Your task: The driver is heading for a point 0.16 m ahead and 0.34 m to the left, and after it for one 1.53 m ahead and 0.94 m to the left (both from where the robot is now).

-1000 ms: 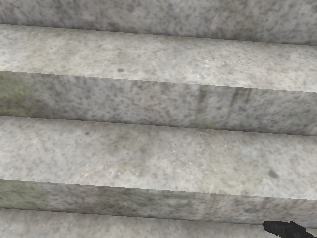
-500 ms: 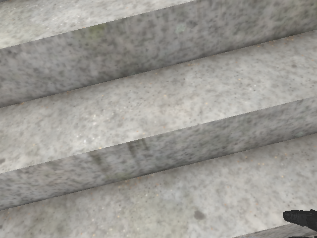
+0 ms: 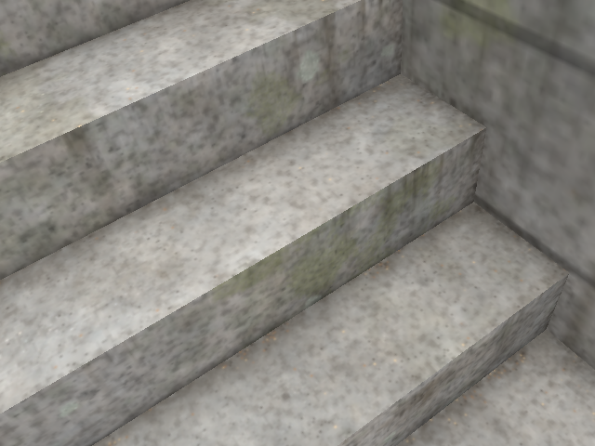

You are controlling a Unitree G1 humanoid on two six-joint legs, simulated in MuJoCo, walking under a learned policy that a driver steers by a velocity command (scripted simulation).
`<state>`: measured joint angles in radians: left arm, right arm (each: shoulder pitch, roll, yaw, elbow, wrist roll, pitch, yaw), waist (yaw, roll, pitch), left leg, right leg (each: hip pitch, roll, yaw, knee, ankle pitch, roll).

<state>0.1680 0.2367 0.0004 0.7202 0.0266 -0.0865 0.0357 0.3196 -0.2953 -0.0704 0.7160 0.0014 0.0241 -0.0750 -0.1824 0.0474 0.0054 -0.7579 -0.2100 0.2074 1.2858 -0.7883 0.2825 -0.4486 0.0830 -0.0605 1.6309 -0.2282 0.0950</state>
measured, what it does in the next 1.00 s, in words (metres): climbs, turning left: right foot 0.20 m lower, then right foot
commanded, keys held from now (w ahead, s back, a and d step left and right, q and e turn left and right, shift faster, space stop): w+q+shift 1.00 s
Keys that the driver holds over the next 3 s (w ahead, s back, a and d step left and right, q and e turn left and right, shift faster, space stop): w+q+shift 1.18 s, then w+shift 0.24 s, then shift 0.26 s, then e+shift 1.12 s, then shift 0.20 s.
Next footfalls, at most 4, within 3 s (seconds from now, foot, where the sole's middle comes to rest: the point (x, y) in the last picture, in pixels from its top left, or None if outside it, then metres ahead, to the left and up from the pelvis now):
0.24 right None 0.07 -0.28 -0.82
0.58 right None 0.17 -0.33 -0.65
0.80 left None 0.29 -0.15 -0.62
1.06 right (395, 314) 0.60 -0.21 -0.42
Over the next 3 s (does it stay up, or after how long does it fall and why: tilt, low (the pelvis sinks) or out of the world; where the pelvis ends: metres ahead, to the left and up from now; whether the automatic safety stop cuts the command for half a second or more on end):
stays up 0.14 -0.07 0.13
